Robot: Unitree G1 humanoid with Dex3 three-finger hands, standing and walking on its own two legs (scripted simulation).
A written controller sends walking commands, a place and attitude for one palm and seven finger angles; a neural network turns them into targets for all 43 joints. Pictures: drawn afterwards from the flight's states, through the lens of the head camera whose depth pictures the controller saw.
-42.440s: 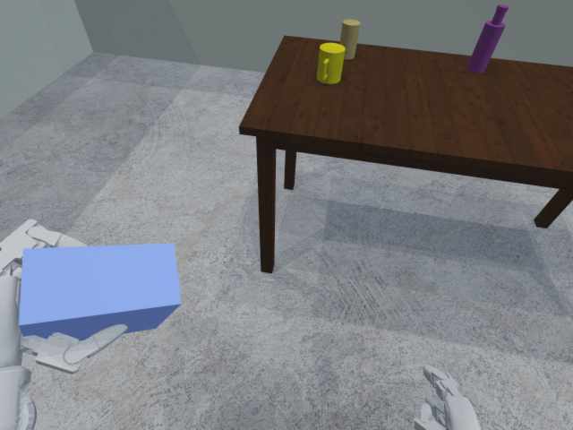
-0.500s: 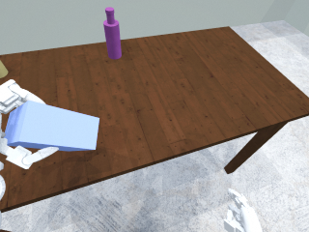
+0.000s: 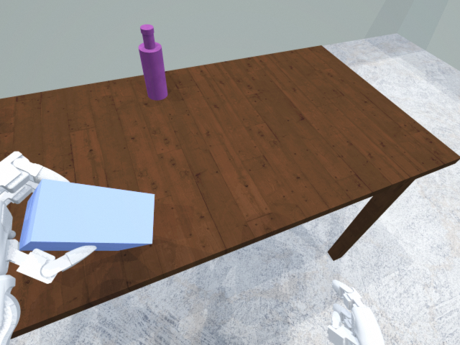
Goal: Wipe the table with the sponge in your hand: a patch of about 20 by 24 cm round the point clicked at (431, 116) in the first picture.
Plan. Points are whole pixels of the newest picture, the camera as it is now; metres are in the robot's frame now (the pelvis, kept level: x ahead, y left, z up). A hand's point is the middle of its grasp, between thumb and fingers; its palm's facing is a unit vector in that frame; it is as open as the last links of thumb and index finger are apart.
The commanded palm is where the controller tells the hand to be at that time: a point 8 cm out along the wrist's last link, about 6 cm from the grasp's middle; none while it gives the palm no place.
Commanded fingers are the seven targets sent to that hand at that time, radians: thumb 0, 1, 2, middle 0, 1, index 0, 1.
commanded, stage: come to a stop and stand still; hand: left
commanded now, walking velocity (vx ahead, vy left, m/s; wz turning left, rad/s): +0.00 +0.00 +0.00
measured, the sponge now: (105, 222) +0.24 +0.21 +0.12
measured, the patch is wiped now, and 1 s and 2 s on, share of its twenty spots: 1.00 1.00 1.00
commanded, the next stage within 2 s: look again from close up in 0.26 s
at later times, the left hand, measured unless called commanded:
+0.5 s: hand (48, 225) +0.22 +0.26 +0.16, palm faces +0.38 -0.85 -0.36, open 10.6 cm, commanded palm +0.16 +0.29 +0.18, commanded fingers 0.00 0.10 1.30 -1.20 -1.60 -1.20 -1.60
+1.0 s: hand (41, 217) +0.22 +0.26 +0.17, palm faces +0.36 -0.75 -0.55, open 10.6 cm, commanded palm +0.16 +0.28 +0.18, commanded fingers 0.00 0.10 1.30 -1.20 -1.60 -1.20 -1.60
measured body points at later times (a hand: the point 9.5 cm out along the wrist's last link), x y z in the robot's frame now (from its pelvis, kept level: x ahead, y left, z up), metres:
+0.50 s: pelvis +0.00 +0.01 +0.00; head +0.01 +0.03 +0.45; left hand +0.19 +0.30 +0.17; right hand +0.18 -0.21 -0.07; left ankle +0.00 +0.07 -0.74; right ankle +0.03 -0.14 -0.74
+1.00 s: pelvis -0.01 -0.02 -0.01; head -0.02 -0.04 +0.44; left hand +0.19 +0.30 +0.20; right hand +0.20 -0.24 -0.08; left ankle +0.00 +0.07 -0.74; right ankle +0.03 -0.13 -0.74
